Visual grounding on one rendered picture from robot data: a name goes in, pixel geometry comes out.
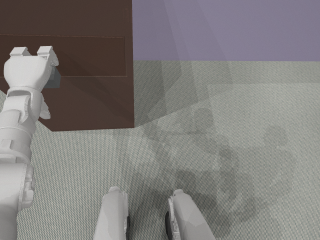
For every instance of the right robot shin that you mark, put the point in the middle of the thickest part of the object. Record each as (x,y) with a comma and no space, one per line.
(174,226)

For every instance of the left robot hand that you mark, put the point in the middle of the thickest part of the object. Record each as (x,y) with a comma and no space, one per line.
(23,69)

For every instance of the drawer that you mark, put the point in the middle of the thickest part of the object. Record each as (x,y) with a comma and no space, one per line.
(78,55)

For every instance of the cabinet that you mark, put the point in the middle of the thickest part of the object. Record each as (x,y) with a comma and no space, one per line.
(81,102)

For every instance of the left robot forearm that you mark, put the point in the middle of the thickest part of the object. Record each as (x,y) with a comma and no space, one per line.
(18,117)

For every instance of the robot left upper arm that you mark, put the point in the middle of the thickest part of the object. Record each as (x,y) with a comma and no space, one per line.
(17,186)

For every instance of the right robot thigh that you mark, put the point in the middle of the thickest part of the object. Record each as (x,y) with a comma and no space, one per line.
(191,223)

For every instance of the handle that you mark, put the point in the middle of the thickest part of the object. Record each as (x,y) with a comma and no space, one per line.
(54,79)

